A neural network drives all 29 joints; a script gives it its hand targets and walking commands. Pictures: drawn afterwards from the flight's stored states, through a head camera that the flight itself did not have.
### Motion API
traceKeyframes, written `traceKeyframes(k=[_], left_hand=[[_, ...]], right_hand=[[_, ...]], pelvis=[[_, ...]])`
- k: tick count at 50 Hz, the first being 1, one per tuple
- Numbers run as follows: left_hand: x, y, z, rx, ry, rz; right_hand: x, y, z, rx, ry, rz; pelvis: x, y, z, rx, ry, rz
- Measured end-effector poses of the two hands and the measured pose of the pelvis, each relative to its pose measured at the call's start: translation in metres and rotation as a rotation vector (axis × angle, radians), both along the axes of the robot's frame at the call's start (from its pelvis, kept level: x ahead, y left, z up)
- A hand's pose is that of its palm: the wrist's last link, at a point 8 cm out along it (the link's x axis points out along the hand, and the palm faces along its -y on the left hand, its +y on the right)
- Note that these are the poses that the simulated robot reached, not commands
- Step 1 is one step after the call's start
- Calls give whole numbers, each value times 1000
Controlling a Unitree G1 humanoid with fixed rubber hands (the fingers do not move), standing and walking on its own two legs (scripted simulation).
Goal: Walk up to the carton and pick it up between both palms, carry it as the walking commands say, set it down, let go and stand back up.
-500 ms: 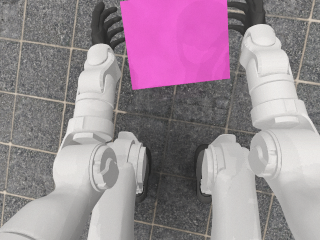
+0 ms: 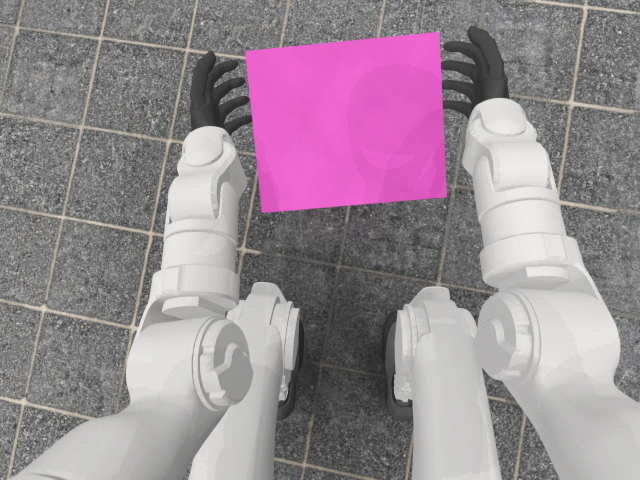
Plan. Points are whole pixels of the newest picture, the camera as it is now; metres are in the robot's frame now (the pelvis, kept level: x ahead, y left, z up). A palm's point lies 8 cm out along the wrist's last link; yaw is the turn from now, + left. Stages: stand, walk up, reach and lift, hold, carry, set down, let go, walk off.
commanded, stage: reach and lift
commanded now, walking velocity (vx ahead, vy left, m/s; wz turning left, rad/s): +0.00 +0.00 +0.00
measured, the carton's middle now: (345, 135) +0.52 -0.01 -0.17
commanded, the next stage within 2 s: none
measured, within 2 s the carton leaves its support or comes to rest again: neither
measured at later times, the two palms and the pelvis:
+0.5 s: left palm (181, 121) +0.48 +0.14 +0.00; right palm (512, 91) +0.50 -0.15 +0.00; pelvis +0.01 +0.00 +0.05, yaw +0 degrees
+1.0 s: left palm (130, 107) +0.46 +0.14 +0.07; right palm (557, 63) +0.48 -0.15 +0.07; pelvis +0.02 +0.00 +0.11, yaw -1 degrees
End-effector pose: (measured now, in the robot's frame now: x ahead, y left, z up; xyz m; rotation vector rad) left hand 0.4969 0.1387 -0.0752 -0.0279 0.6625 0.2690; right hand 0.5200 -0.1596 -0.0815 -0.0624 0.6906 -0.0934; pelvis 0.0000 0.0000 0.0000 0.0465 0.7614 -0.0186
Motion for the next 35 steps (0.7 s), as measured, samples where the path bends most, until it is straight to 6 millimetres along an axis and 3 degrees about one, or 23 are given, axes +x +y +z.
traceKeyframes(k=[35], left_hand=[[-28, 4, 105, 19, 7, 22]], right_hand=[[-28, 7, 108, 16, -15, -36]], pelvis=[[12, 0, 73, -12, -39, 0]])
